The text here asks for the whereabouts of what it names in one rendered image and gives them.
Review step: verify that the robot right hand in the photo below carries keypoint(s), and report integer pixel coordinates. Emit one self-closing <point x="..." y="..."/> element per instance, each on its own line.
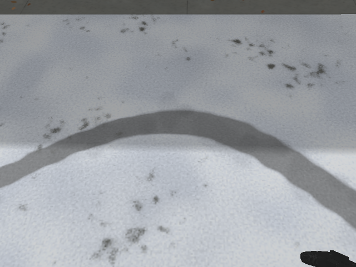
<point x="326" y="259"/>

